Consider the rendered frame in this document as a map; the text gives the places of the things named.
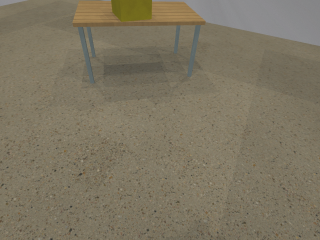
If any table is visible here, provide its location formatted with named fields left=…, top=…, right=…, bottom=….
left=72, top=1, right=206, bottom=84

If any carton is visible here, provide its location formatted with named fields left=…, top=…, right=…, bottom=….
left=111, top=0, right=152, bottom=22

